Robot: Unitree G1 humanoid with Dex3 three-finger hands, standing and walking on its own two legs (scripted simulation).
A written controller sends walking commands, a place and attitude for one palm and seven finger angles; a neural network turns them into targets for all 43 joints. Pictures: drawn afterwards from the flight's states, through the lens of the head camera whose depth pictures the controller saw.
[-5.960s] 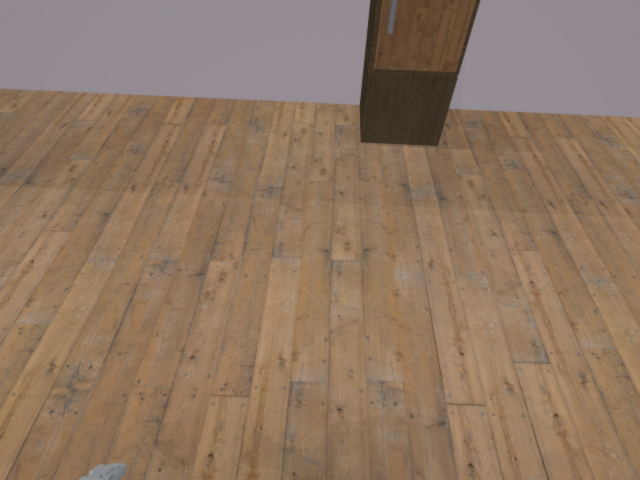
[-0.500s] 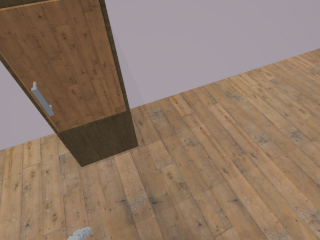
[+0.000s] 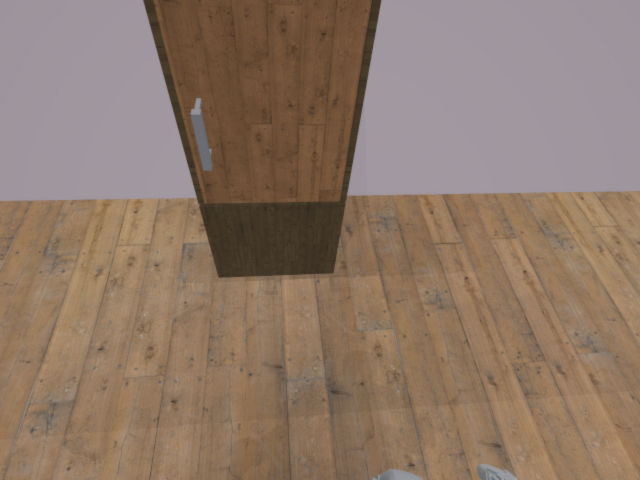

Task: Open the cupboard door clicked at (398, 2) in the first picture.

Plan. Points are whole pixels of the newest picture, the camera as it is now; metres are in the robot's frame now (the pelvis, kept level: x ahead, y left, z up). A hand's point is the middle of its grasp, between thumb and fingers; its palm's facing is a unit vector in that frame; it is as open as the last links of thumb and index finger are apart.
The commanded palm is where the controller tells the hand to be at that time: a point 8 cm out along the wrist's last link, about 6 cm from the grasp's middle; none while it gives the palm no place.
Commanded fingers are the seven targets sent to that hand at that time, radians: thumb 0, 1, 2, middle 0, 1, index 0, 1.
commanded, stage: take the last steps up to it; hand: left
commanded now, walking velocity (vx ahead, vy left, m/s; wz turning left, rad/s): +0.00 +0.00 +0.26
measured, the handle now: (203, 135) +0.76 +0.32 -0.09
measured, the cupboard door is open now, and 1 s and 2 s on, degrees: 0 0 0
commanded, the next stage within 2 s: come to a stop and stand still in 1.06 s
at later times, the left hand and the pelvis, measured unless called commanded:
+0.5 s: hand out of the picture -0.01 +0.13 -0.15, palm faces +0.15 -0.97 -0.18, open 7.4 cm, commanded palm none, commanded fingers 0.00 0.90 0.90 -0.20 -0.30 -0.20 -0.30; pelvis +0.04 -0.02 +0.01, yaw +5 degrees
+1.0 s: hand (154, 412) +0.21 +0.26 -0.16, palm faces +0.12 -0.97 -0.20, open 7.4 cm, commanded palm none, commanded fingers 0.00 0.90 0.90 -0.20 -0.30 -0.20 -0.30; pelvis +0.18 +0.07 +0.01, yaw +4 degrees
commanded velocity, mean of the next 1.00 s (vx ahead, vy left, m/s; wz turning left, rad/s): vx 0.26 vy -0.01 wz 0.04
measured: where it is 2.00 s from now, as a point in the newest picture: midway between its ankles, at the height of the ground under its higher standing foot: (282, 457)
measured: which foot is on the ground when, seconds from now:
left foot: down 0.00-0.28, up 0.30-0.70, down 0.72-1.00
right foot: up 0.00-0.26, down 0.28-0.72, up 0.74-1.00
